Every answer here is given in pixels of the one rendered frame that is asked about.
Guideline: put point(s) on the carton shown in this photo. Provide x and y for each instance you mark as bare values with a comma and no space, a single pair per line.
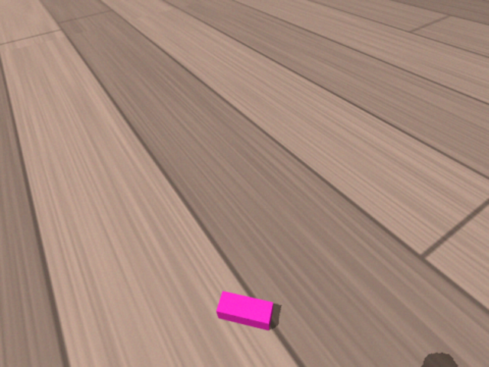
245,310

